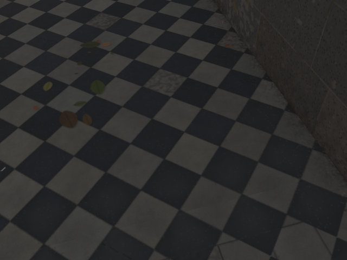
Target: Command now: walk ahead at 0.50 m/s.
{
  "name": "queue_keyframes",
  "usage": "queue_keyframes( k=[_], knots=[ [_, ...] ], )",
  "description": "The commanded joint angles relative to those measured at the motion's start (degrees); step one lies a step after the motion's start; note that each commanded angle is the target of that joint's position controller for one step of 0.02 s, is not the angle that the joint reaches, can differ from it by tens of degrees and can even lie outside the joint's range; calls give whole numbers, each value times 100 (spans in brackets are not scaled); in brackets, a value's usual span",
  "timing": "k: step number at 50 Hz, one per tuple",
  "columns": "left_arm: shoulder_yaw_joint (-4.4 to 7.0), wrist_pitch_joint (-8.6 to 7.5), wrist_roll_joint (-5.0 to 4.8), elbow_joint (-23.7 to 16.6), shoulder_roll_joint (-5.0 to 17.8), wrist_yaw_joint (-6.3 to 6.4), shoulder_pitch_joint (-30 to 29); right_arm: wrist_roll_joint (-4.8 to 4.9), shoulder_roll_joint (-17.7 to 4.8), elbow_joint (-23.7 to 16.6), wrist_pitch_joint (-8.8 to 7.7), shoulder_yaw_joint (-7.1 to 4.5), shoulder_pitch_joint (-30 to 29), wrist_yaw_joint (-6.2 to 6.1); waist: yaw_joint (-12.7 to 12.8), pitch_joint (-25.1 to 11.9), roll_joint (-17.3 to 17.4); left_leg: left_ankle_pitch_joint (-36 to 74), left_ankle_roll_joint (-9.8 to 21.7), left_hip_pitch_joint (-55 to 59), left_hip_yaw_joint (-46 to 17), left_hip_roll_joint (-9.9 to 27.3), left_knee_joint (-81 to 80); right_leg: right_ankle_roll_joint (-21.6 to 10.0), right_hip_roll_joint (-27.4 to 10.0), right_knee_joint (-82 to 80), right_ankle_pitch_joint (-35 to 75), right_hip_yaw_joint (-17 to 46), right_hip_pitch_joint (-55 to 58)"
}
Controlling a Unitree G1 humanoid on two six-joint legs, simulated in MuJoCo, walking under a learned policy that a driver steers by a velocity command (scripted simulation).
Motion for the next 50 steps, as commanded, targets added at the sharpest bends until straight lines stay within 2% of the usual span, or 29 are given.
queue_keyframes(
  k=[1, 2, 3, 5, 8, 9, 11, 12, 16, 17, 18, 19, 21, 22, 23, 24, 25, 26, 28, 29, 30, 32, 33, 34, 37, 42, 47, 49, 50],
  knots=[
    [-14, -25, 242, -1520, -109, 9, -994, -43, -469, 639, -209, -320, 700, 4, 66, 399, -296, -1708, 467, 1296, -4553, 1731, -4625, -163, 152, 3970, 154, 411, -3100],
    [-151, 43, 155, -1591, -369, 85, -962, -138, 47, 1011, -295, -172, 861, 34, 283, 557, -258, -733, 268, 1112, -3747, 1513, -4434, -259, 236, 4295, 16, 552, -3390],
    [-268, 148, 69, -1505, -556, 156, -763, -211, 159, 1240, -385, -136, 1032, 92, 359, 620, -217, -48, 34, 1200, -3112, 1379, -4490, -335, 335, 4533, -109, 700, -3609],
    [-373, 319, 62, -1583, -691, 240, -879, -130, -4, 1482, -538, -175, 1279, 200, 442, 815, 93, 853, -140, 1451, -2336, 1230, -4632, -358, 314, 4468, -422, 821, -4306],
    [-317, 489, 102, -1823, -227, 301, -1642, -41, -404, 1374, -738, -181, 1318, 224, 374, 829, -26, 1538, -83, 1318, -1633, 1068, -5196, -137, 260, 3266, -155, 170, -4124],
    [-314, 501, 58, -1766, -279, 346, -1783, -64, -520, 1470, -808, -188, 1693, 197, 223, 613, 344, 1980, 138, 1785, -1793, 1205, -5287, -127, 318, 4151, -262, -163, -4462],
    [-298, 550, 126, -2107, -266, 352, -2414, -37, -938, 1483, -954, -291, 2068, 194, 100, 617, 419, 1961, 239, 2648, -1952, 1371, -5560, -171, 134, 4498, -901, -191, -5258],
    [-315, 549, 125, -2192, -315, 360, -2687, -56, -952, 1551, -974, -307, 2325, 189, -28, 601, 434, 1898, 310, 3272, -2077, 1468, -5575, -229, 74, 4930, -1263, -242, -5850],
    [-602, 549, 98, -3229, -567, 226, -4530, -89, -682, 1789, -718, -279, 3316, 0, -560, 682, 524, 2129, 105, 4565, -1963, 1354, -6257, -295, -529, 3624, -2410, -877, -6647],
    [-629, 580, 53, -3219, -427, 108, -4323, -28, -672, 1732, -628, -270, 3289, -58, -601, 477, 556, 2840, 363, 4424, -1717, 1185, -6758, -207, -555, 2422, -2352, -1251, -5606],
    [-694, 581, -26, -3339, -600, 24, -4483, 73, -532, 1685, -559, -263, 3269, -146, -628, 466, 585, 3618, 432, 4000, -1568, 1212, -7172, -279, -627, 1173, -2341, -1151, -4331],
    [-635, 615, -114, -3040, -532, -68, -4080, 145, -498, 1468, -495, -211, 2888, -137, -495, 77, 189, 5061, 443, 3421, -1265, 982, -7095, -316, -203, 77, -2235, -1871, -2591],
    [-336, 626, -232, -2545, -86, -4, -2666, 117, -1397, 1204, -658, -382, 2864, -33, 237, -966, 779, 10113, 481, 4014, -1304, 1573, -5501, -453, 446, -467, -2752, -1783, -619],
    [-183, 673, -186, -2319, 320, 118, -1580, 214, -1915, 1137, -800, -519, 2602, 94, 821, -1574, 1178, 10908, 402, 4436, -1375, 1747, -4326, -568, 505, -1048, -2741, -1377, 186],
    [-4, 637, -75, -2100, 768, 238, -865, 381, -1945, 1015, -960, -617, 2459, 276, 1150, -2224, 1330, 9914, 141, 3610, -1370, 1341, -2783, -754, -73, -1508, -3031, -27, 1463],
    [213, 589, 164, -1913, 1395, 264, -286, 526, -1485, 661, -1032, -554, 2530, 460, 1185, -2814, -65, 7248, -98, 1909, -1630, 441, -549, -1315, -1546, -3074, -4976, 3076, 2666],
    [333, 686, 61, -1825, 1665, 237, -636, 192, -1325, 497, -1080, -697, 1926, 538, 1122, -2598, -1030, 2572, -261, 1099, -1936, -491, 2220, -1422, -1915, -5717, -5822, 5439, 2157],
    [286, 586, -6, -1837, 1430, 169, -1629, 58, -729, 225, -969, -650, 2027, 477, 441, -1961, -666, 2555, -368, 331, -2526, -164, 3832, -1253, -2371, -5840, -5306, 5141, 1416],
    [110, 289, -92, -1165, 632, 215, -1874, -129, -423, -185, -793, -529, 1487, 259, -28, -102, 342, 2716, -229, -297, -1859, 258, 4069, -931, -2218, -5086, -3742, 3066, -134],
    [-49, 165, 65, -744, 88, 198, -1743, -143, -286, -293, -657, -451, 1338, 173, -271, 222, 547, 2455, -89, -453, -1980, 308, 4017, -716, -1956, -4825, -2944, 2181, -534],
    [-88, 83, 157, -537, -67, 203, -1666, -121, -59, -361, -536, -328, 1435, 154, -459, 379, 571, 2631, 12, -534, -2166, 242, 4062, -433, -1827, -4900, -2350, 1618, -776],
    [-57, -77, 132, -188, 48, 192, -1484, -54, 167, -357, -314, -204, 1643, 139, -731, 575, 32, 2643, -30, -885, -2453, 206, 3548, -31, -1586, -5064, -1777, 517, -663],
    [31, -99, 85, -266, 401, 159, -1605, -4, -122, -391, -221, -273, 1631, 132, -804, 666, -85, 2481, -141, -874, -2265, 236, 2599, 6, -1437, -5430, -1598, -20, -565],
    [22, -129, 21, -347, 432, 171, -1675, -32, -466, -336, -195, -400, 1453, 138, -695, 584, 61, 2855, -208, -647, -2076, 209, 1943, 104, -1373, -5721, -966, -455, -364],
    [89, -239, 11, -359, 841, 188, -1448, -6, -872, -481, -112, -529, 621, 298, -437, 440, -468, 3389, -373, -224, -1381, 235, -54, 15, -1071, -6236, 407, -1347, 380],
    [179, -302, -7, -400, 1248, 352, -800, 16, -656, -515, -32, -437, -146, 525, 29, 552, -354, 3490, -279, 650, -519, 390, -2664, -53, -1178, -6927, 458, -1843, 1894],
    [247, 124, 2, -433, 1498, 430, -392, -98, -958, -592, 0, -530, 77, 411, -77, 227, -801, 1783, 104, 1135, -103, -186, -3373, -10, -1602, -5322, 4573, -2112, 3574],
    [326, 335, 6, -529, 1755, 398, -422, -70, -1197, -400, -67, -644, 891, 353, -420, -103, -744, 1244, 309, 2023, -139, -496, -3834, -19, -1634, -3845, 4569, -2105, 3447],
    [336, 380, -32, -649, 1782, 366, -614, -125, -1307, -170, -158, -721, 1640, 274, -839, -362, -377, 1574, 411, 3133, -484, -510, -4355, 130, -1487, -2534, 3577, -2105, 2654]
  ],
)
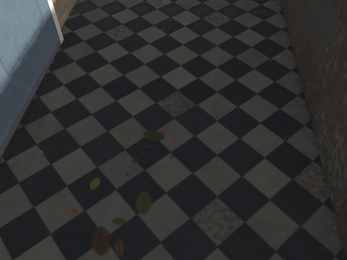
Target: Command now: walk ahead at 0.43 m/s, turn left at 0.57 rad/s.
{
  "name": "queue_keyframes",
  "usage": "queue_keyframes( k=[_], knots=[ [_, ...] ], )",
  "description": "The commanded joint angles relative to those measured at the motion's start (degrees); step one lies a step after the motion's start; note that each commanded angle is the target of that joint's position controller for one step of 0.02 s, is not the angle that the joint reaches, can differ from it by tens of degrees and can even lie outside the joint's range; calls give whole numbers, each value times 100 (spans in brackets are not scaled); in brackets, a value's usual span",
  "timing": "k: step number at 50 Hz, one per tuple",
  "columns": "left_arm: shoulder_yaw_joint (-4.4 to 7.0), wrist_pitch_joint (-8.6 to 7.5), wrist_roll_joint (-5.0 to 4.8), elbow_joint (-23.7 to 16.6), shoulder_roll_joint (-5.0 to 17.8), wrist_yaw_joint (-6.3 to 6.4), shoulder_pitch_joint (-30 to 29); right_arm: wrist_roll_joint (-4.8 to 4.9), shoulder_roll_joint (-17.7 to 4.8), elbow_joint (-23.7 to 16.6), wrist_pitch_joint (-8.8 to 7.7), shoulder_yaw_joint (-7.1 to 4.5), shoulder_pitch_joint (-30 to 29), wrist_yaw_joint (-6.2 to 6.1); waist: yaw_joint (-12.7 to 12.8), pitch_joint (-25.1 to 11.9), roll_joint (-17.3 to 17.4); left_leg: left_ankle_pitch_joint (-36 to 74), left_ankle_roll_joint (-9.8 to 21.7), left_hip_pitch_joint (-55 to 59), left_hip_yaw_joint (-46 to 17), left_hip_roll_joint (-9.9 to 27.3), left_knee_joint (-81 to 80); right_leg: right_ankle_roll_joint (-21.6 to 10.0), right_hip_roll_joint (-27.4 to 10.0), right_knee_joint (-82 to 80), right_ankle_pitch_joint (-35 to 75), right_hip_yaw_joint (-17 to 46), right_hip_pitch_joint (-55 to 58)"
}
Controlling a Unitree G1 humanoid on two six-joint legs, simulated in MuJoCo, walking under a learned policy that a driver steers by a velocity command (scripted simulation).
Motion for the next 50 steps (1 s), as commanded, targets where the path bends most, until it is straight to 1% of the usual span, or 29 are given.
queue_keyframes(
  k=[1, 2, 3, 4, 5, 6, 7, 8, 10, 14, 16, 18, 19, 21, 24, 26, 27, 28, 29, 30, 32, 34, 39, 42, 43, 44, 45, 46, 50],
  knots=[
    [184, 137, -115, -786, 661, -16, -233, -148, -1195, 58, -180, -434, 1711, -188, -849, -954, 175, -38, 643, 3055, -2003, 890, -377, -349, -562, 3971, 3275, 526, -2430],
    [142, 69, -116, -1206, 460, -23, -428, -35, -1742, -138, -140, -557, 1407, -179, -516, -990, 901, 1736, 1543, 3694, -4849, 2081, -1055, 5, 811, 5785, -651, 1305, -4416],
    [140, 6, -47, -1323, 539, -81, -734, 97, -1662, -242, -124, -549, 1520, -212, -639, -1123, -60, 2955, 1509, 3543, -4322, 2100, -1201, -2, 430, 5942, -204, 2334, -4660],
    [98, -96, -108, -1336, 524, -114, -823, 100, -1353, -261, -140, -448, 1253, -250, -513, -823, -112, 3637, 1363, 2974, -3514, 2033, -1163, -39, 231, 5670, 312, 2378, -4547],
    [105, -113, -73, -1278, 582, -128, -856, 129, -1113, -212, -149, -361, 1075, -255, -317, -522, -433, 3820, 1070, 2451, -3036, 1748, -1268, -50, 70, 5143, 568, 2447, -4325],
    [92, -36, 38, -1302, 651, -116, -894, 172, -947, -201, -160, -293, 945, -284, -144, -354, -462, 3799, 815, 2012, -2722, 1496, -1378, -21, -20, 4791, 606, 2506, -4121],
    [59, 72, 89, -1255, 623, -99, -773, 162, -776, -236, -204, -196, 812, -297, -51, -475, -322, 4128, 719, 1843, -2481, 1364, -1395, 22, -28, 4662, 639, 2485, -3880],
    [57, 193, 169, -1223, 659, -97, -751, 196, -787, -239, -267, -155, 907, -278, -27, -470, -291, 4453, 611, 1754, -2405, 1263, -1380, 96, -17, 4490, 642, 2434, -3829],
    [-48, 307, 131, -1247, 565, -62, -807, 199, -1101, -116, -315, -197, 1171, -282, 7, -544, -164, 4904, 549, 1726, -2231, 1080, -1309, 156, 52, 4171, 708, 2416, -3908],
    [-74, 406, 145, -1319, 747, -34, -1185, 116, -1230, -109, -160, -175, 1390, -281, -224, -410, 333, 4930, 245, 1794, -2106, 720, -1136, 175, 137, 3568, 1184, 2290, -4347],
    [-83, 425, 94, -1432, 752, -57, -1519, 111, -1114, -122, -27, -152, 1464, -335, -397, -476, 417, 4654, 91, 1895, -2086, 574, -953, 168, 196, 3103, 1403, 2311, -4356],
    [-138, 420, 58, -1556, 666, -108, -1783, 120, -1198, -139, 71, -177, 1570, -400, -518, -523, 403, 4321, 73, 2071, -2319, 646, -842, 110, 284, 2652, 1560, 2347, -4347],
    [-157, 403, 78, -1542, 647, -140, -1841, 53, -1228, -226, 81, -197, 1414, -412, -566, -482, 389, 4310, 76, 2057, -2374, 658, -753, 78, 349, 2304, 1645, 2307, -4284],
    [-153, 341, 46, -1548, 711, -141, -1971, 31, -1342, -298, 130, -235, 1387, -416, -652, -526, 458, 4271, 39, 1973, -2566, 668, -572, 44, 513, 1912, 1527, 2283, -3886],
    [-110, 312, -78, -1595, 912, -34, -1834, -34, -1425, -316, 118, -241, 1226, -410, -449, -325, 498, 4045, -43, 2054, -3191, 778, -213, -30, 597, 1240, 1202, 2592, -3462],
    [-123, 236, -90, -1353, 900, 43, -1052, 91, -1296, -482, 127, -160, 741, -372, 43, -381, 566, 3503, -269, 1508, -3076, 427, 290, -234, 607, 12, 2023, 2516, -2114],
    [-58, 180, 24, -1290, 1228, 105, -630, 167, -963, -616, 69, -48, 836, -349, 76, -668, -141, 2451, -537, 887, -2754, 33, 1178, -465, -204, -91, 3730, 3228, -966],
    [-10, 230, -10, -1420, 1636, 144, -721, 195, -704, -522, 85, -6, 1622, -399, -246, -1065, -1701, -1924, -803, -54, -1686, -968, 2658, -1406, -1776, -96, 6490, 4847, -161],
    [-33, 310, -114, -1398, 1342, 107, -605, -55, -1144, -301, 194, -70, 1836, -471, -306, -1399, -1616, -2991, -881, -190, -1441, -819, 3351, -1886, -2105, -215, 6155, 5558, -491],
    [-148, 321, -109, -1480, 958, 82, -829, -96, -1230, -166, 262, -83, 1498, -464, -273, -914, -901, -2527, -970, -219, -1600, -611, 3613, -1798, -1714, -364, 5137, 5055, -976],
    [-285, 349, -19, -1523, 598, 117, -1390, 5, -960, -218, 378, 24, 861, -383, -265, -462, -652, -1867, -1070, -19, -1587, -318, 3161, -1356, -1081, -759, 3559, 4038, -1776],
    [-260, 344, 6, -1436, 736, 129, -1509, 38, -810, -123, 482, 113, 981, -321, -377, -390, -1054, -1580, -1146, 477, -1271, -370, 2586, -1139, -589, -835, 3532, 3308, -2167],
    [-225, 325, -23, -1147, 923, 69, -1125, 36, -679, -17, 520, 260, 685, -368, -180, -479, -1224, -1301, -963, 1097, -822, -181, 661, -1121, -496, -842, 2356, 3252, -2047],
    [-241, 412, -36, -1028, 911, 80, -1042, -11, -640, 74, 395, 335, 630, -394, -278, -307, -946, -191, -749, 1841, -864, -55, -714, -846, -363, -744, 1183, 3252, -2674],
    [-256, 394, -33, -1018, 841, 61, -984, -87, -739, 36, 328, 347, 589, -416, -280, -325, -732, -3, -664, 2138, -1323, 276, -842, -611, -367, -708, 888, 3299, -2991],
    [-295, 371, -44, -1092, 649, 13, -964, -173, -937, -54, 251, 355, 603, -450, -233, -405, -155, -165, -509, 2227, -2314, 1094, -1241, -384, -124, -208, 655, 3033, -3218],
    [-348, 392, -120, -1016, 404, -34, -790, -32, -1020, 18, 232, 335, 338, -448, 74, -212, 823, -734, -273, 953, -2605, 1330, -1537, -232, 340, -255, 981, 2475, -2426],
    [-301, 416, -99, -856, 589, -40, -938, 11, -710, 4, 192, 416, 157, -423, 15, 19, 564, -1335, -387, 448, -2380, 1047, -1668, -168, 290, -266, 1411, 2555, -1812],
    [-275, 387, -41, -458, 589, -103, -790, 51, -734, 225, 121, 391, 524, -460, -30, 112, 241, -743, -571, 713, -1882, 581, -1435, -202, 172, -423, 1757, 2681, -1676]
  ],
)
Over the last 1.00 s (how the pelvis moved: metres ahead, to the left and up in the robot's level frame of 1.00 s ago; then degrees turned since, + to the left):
0.58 0.00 0.26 19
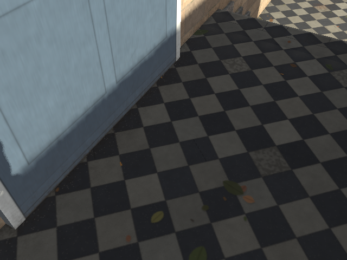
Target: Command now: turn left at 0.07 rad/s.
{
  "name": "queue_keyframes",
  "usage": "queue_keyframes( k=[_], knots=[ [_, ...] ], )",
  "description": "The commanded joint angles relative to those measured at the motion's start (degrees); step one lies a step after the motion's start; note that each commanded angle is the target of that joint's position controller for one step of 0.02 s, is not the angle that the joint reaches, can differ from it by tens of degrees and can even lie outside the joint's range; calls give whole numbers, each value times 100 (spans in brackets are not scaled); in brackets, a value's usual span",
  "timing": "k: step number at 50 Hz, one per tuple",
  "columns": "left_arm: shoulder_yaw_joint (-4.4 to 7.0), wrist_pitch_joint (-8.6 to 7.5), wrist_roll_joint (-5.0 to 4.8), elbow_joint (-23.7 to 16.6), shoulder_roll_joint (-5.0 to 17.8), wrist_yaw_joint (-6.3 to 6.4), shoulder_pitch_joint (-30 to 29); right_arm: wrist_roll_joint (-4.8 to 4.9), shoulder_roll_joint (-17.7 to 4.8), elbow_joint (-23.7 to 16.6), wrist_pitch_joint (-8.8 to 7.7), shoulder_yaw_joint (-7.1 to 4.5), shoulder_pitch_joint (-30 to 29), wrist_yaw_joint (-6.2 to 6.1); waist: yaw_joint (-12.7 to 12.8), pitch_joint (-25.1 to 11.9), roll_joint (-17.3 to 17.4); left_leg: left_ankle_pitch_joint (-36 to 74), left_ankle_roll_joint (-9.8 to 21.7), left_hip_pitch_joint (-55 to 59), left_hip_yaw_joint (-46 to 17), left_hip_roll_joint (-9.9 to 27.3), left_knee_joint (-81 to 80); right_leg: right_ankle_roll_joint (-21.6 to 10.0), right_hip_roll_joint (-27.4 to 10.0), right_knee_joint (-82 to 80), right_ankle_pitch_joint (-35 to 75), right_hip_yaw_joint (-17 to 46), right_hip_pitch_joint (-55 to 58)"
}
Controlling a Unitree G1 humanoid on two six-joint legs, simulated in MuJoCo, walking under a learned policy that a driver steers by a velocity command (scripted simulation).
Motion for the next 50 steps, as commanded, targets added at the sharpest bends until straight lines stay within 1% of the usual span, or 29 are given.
queue_keyframes(
  k=[1, 3, 7, 13, 14, 15, 16, 17, 18, 20, 23, 30, 31, 34, 41, 50],
  knots=[
    [137, -97, 11, -51, 524, -19, 18, 42, -648, -203, -135, -174, 55, -35, -49, 192, 257, -105, 257, -621, -789, 617, -926, -6, -345, -385, -88, 551, 507],
    [134, -117, -9, 54, 519, -27, -54, 58, -607, -95, -129, -172, 112, -29, -65, 187, 192, -44, 294, -571, -816, 650, -992, 18, -326, -443, -8, 521, 556],
    [101, -104, -14, 382, 433, -5, 25, 59, -579, 134, -148, -188, 267, -51, -58, 243, 95, 93, 310, -536, -781, 635, -1059, 36, -357, -477, 95, 527, 693],
    [54, -93, -25, 825, 398, 30, 54, 75, -540, 495, -188, -205, 491, -81, -54, 254, 10, 563, 326, -335, -702, 620, -1078, 27, -413, -487, 260, 533, 804],
    [12, -104, -14, 928, 314, 46, 101, 53, -589, 521, -198, -215, 505, -69, -48, 319, 15, 708, 322, -266, -720, 615, -1101, 30, -420, -473, 259, 527, 729],
    [0, -109, -15, 1002, 320, 54, 116, 55, -571, 575, -206, -216, 543, -66, -53, 303, 10, 817, 324, -205, -715, 628, -1098, 33, -423, -470, 280, 520, 734],
    [39, -125, -15, 1030, 465, 38, 94, 78, -648, 683, -240, -265, 585, -73, -17, 411, -1, 1046, 347, -226, -710, 659, -1093, 34, -460, -426, 395, 517, 690],
    [0, -112, -53, 1102, 384, 27, 158, 80, -659, 782, -254, -282, 665, -61, -33, 285, 14, 1170, 374, -131, -717, 692, -1092, 14, -461, -352, 475, 503, 731],
    [-4, -110, -69, 1178, 377, 9, 220, 81, -655, 827, -290, -273, 717, -31, -48, 174, 34, 1341, 384, 17, -705, 703, -1078, -16, -451, -338, 540, 466, 771],
    [-27, -104, -63, 1276, 342, 7, 199, 82, -579, 953, -311, -266, 735, -25, -52, 194, 53, 1484, 378, 82, -666, 699, -1068, -18, -451, -312, 554, 440, 760],
    [-58, -87, -53, 1402, 304, 21, 180, 80, -547, 1127, -299, -264, 800, -41, -63, 280, 57, 1591, 362, 109, -620, 682, -1062, -18, -463, -295, 579, 429, 736],
    [-128, -66, -56, 1641, 222, 52, 249, 87, -490, 1479, -278, -242, 970, -71, -73, 344, 16, 1885, 353, 230, -549, 674, -981, -37, -482, -239, 673, 415, 715],
    [-145, -64, -49, 1659, 127, 46, 258, 117, -430, 1522, -284, -221, 979, -83, -61, 287, 15, 1914, 355, 235, -558, 695, -973, -52, -471, -244, 705, 424, 774],
    [-152, -58, -50, 1732, 133, 56, 288, 111, -430, 1640, -285, -212, 1021, -100, -64, 356, -7, 1935, 344, 226, -535, 683, -955, -65, -481, -236, 748, 427, 778],
    [-178, -52, -56, 1864, 37, 82, 385, 111, -326, 1861, -278, -184, 1106, -116, -72, 442, -3, 1933, 329, 238, -500, 673, -944, -71, -489, -220, 743, 427, 755],
    [-197, -51, -58, 1969, -81, 105, 505, 110, -219, 2040, -276, -162, 1182, -132, -80, 488, 2, 1905, 317, 253, -470, 672, -942, -71, -494, -204, 712, 424, 738]
  ],
)
Over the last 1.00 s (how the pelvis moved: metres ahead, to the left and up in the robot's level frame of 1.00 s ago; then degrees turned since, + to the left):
0.21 0.01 0.02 24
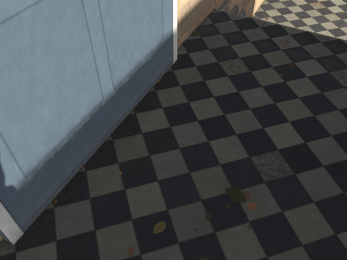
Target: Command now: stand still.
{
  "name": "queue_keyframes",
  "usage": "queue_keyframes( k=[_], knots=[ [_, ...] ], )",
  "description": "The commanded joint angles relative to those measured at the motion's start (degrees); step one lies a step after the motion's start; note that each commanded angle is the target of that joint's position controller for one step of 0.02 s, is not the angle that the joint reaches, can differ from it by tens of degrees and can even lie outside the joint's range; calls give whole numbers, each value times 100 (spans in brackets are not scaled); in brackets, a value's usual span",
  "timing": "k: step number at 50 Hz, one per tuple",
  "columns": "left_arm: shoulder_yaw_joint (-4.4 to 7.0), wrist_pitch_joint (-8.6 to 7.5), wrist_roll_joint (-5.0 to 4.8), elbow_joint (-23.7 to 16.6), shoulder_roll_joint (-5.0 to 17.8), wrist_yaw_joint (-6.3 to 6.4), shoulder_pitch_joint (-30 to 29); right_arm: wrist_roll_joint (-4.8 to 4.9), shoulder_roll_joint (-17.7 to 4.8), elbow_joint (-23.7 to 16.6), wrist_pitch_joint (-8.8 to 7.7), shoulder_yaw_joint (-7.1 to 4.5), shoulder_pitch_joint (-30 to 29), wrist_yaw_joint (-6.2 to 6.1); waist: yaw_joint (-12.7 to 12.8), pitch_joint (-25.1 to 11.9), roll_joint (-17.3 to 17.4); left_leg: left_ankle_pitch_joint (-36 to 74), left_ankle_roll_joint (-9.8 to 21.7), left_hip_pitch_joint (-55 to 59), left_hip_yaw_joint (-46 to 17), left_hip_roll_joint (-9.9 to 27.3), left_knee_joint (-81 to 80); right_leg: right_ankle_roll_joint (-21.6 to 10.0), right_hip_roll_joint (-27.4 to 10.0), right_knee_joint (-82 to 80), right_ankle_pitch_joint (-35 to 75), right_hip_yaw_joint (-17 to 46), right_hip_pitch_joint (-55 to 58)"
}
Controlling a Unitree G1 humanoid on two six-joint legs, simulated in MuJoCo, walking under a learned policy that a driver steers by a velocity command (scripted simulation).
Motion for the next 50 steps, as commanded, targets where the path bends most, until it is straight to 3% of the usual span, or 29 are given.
queue_keyframes(
  k=[1, 23, 25, 26, 28, 29, 30, 32, 34, 37, 38, 39, 40, 41, 42, 43, 44, 46, 48, 50],
  knots=[
    [44, -16, 0, 1, 372, 18, 407, 0, -466, 35, -16, -65, 509, -19, 1, 391, -58, 2061, 76, -568, -562, 831, -359, -283, -340, -144, 1147, 258, 178],
    [17, -23, -6, 85, 215, 39, 677, 0, -328, 197, -23, -28, 696, -28, -12, 496, -61, 1984, 58, -595, -529, 846, -368, -270, -345, -128, 1062, 251, 128],
    [18, -16, 15, 67, 191, 34, 638, -17, -380, 198, -13, -54, 752, -23, -67, 464, 37, 770, 149, -579, -609, 773, -560, -306, -175, -26, 246, 133, 16],
    [45, -13, 32, 9, 227, 20, 548, -17, -525, 192, 11, -121, 818, -13, -134, 567, 185, -364, 287, -616, -779, 788, -684, -356, 13, 276, -397, -41, -228],
    [111, -30, 133, -220, 289, -54, 197, -20, -799, 191, 60, -258, 1071, 27, -329, 1093, 578, -2345, 722, -707, -1603, 1322, -1167, -453, 264, 1108, -1332, -424, -1207],
    [114, -72, 185, -364, 223, -93, -3, -27, -786, 197, 47, -284, 1212, 55, -425, 1382, 639, -2641, 927, -754, -1999, 1643, -1349, -503, 186, 1449, -1364, -526, -1596],
    [128, -136, 196, -506, 188, -123, -183, -53, -726, 203, 4, -292, 1297, 72, -476, 1568, 639, -2423, 1095, -755, -2268, 1878, -1434, -549, 35, 1809, -1297, -478, -1909],
    [198, -282, 173, -766, 277, -174, -373, -135, -759, 216, -128, -328, 1402, 83, -452, 1584, 540, -1184, 1293, -191, -2409, 2132, -1338, -635, -178, 2310, -1452, -277, -2665],
    [272, -406, 118, -964, 387, -236, -459, -132, -833, 165, -248, -356, 1299, 84, -326, 1365, 422, 19, 1219, 246, -2093, 2122, -1117, -674, -265, 2067, -1395, -183, -2793],
    [357, -440, 16, -1001, 444, -311, -179, -106, -896, 7, -335, -380, 929, 115, -18, 995, 479, 1024, 933, -128, -1405, 1810, -771, -667, -2, 1314, -728, -441, -1667],
    [368, -441, -13, -843, 352, -313, 345, -52, -907, -90, -345, -377, 616, 135, 322, 814, 403, 1487, 754, -753, -990, 1562, -397, -692, 225, 759, -285, -656, -529],
    [440, -439, -33, -539, 397, -292, 1076, -40, -870, -157, -374, -352, 482, 172, 621, 459, 157, 2234, 587, -1316, -630, 1217, 327, -688, 566, 488, -154, -799, 770],
    [573, -463, 38, -322, 755, -240, 1869, -42, -693, -237, -418, -279, 422, 221, 948, 49, -577, 2216, 345, -1877, -27, 704, 1769, -789, -47, -87, -613, 51, 1760],
    [736, -452, 88, -202, 1467, -210, 2627, -45, -268, -450, -428, -162, 611, 252, 989, -373, -2117, -161, 50, -3018, 637, -94, 3946, -1358, -1650, -1373, -1774, 2867, 2369],
    [650, -363, 55, -213, 1144, -205, 2154, -266, -508, -510, -387, -209, 421, 276, 561, -135, -1505, -992, 152, -3548, 9, 172, 4846, -1413, -1878, -1655, -2580, 3636, 1876],
    [600, -355, 73, -467, 965, -218, 1372, -270, -532, -612, -369, -212, 163, 326, 294, 462, -731, -492, 208, -3763, -84, 540, 5087, -1380, -1793, -1563, -2631, 3065, 1220],
    [561, -386, 95, -610, 845, -241, 913, -222, -492, -639, -390, -215, 37, 379, 135, 705, -315, -27, 192, -3703, -89, 723, 4895, -1358, -1560, -1620, -1967, 2454, 764],
    [445, -480, 108, -624, 600, -222, 794, -214, -483, -633, -351, -271, 93, 438, -113, 664, -269, 308, 53, -3373, -1, 860, 4463, -1205, -1165, -1677, -880, 1611, 444],
    [400, -560, 112, -519, 579, -185, 1091, -217, -417, -646, -262, -299, 61, 469, -171, 580, -337, 516, -74, -3329, 158, 801, 4287, -1205, -1033, -1654, -96, 1175, 442],
    [378, -602, 100, -466, 631, -157, 1331, -212, -413, -788, -189, -323, -359, 480, -158, 686, -367, 758, -187, -3634, 263, 802, 4020, -1280, -1035, -1728, 301, 966, 478]
  ],
)
Over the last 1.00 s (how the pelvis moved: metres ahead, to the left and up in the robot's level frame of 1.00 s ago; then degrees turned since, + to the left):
0.05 0.03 0.00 -1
